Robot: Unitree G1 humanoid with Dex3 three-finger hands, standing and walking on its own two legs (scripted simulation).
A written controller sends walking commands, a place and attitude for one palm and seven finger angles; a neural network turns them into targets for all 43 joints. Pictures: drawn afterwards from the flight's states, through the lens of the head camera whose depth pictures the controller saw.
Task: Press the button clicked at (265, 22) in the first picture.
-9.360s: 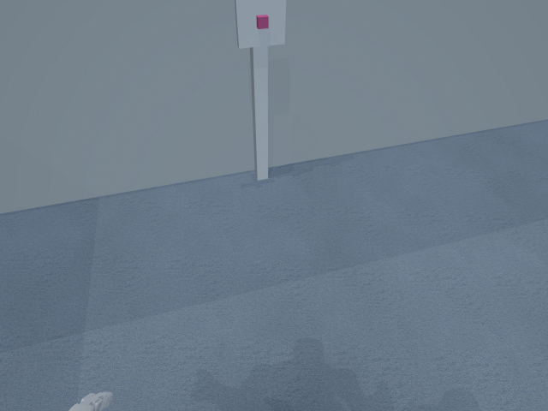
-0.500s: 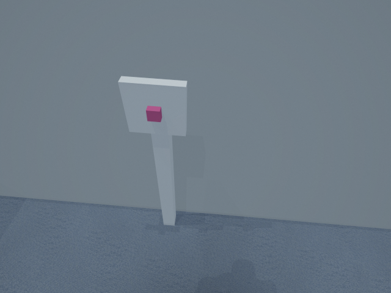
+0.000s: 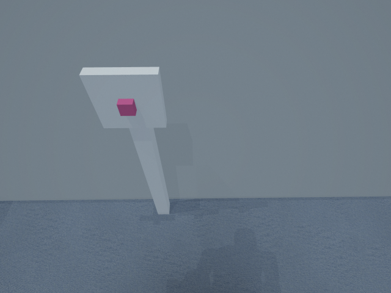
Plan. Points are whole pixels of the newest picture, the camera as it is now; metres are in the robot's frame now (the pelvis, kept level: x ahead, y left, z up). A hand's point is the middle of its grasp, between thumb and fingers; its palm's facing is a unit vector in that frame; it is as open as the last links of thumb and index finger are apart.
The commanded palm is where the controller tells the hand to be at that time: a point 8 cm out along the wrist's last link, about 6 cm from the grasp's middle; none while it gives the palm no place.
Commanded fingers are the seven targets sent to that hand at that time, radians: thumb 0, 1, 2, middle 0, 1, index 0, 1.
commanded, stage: look again from close up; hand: left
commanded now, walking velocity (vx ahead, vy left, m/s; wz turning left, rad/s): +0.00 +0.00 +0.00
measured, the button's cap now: (127, 106) +0.53 +0.19 +0.06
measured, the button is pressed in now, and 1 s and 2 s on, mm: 0 0 0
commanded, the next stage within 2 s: raise the hand and make a fist in 0.28 s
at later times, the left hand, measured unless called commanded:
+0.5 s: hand out of the picture +0.10 +0.19 -0.09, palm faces +0.25 -0.94 -0.23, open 7.1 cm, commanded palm +0.11 +0.22 -0.05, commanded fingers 0.00 0.90 0.90 -0.39 -0.51 -0.39 -0.51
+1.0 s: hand (99, 287) +0.14 +0.18 -0.01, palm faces +0.13 -0.99 -0.08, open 4.1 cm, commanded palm +0.12 +0.23 -0.01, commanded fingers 0.00 0.90 0.90 -1.08 -1.26 -1.08 -1.26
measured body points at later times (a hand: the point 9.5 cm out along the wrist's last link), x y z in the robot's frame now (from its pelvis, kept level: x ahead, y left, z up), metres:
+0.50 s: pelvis +0.00 -0.01 +0.01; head +0.00 -0.01 +0.46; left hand +0.09 +0.24 -0.07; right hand +0.05 -0.24 -0.13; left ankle -0.02 +0.10 -0.72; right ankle +0.00 -0.12 -0.72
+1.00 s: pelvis -0.04 -0.03 -0.07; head +0.02 -0.01 +0.37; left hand +0.13 +0.23 +0.00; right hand +0.19 -0.24 -0.13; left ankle -0.02 +0.10 -0.72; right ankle +0.00 -0.12 -0.72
